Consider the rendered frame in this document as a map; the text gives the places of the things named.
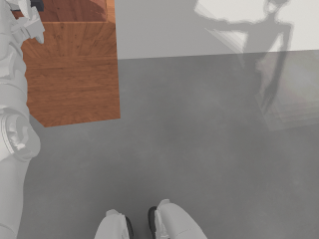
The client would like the handle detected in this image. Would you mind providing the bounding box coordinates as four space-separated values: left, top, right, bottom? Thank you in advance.
10 0 44 12

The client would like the left robot upper arm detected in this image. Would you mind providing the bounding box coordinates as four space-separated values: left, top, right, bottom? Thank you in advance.
0 114 41 239

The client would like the right robot shin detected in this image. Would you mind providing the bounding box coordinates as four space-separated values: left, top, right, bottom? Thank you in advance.
155 199 170 239

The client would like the drawer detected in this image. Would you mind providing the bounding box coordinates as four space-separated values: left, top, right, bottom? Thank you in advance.
12 0 107 22

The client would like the right robot thigh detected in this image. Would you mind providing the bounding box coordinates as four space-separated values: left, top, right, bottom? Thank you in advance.
155 203 207 239

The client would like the left robot forearm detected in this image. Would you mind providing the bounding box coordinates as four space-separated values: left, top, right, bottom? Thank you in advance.
0 34 30 122

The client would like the robot left hand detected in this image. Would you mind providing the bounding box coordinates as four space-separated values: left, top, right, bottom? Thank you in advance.
0 0 45 48

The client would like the cabinet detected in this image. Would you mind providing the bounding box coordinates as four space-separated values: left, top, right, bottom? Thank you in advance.
20 0 121 127

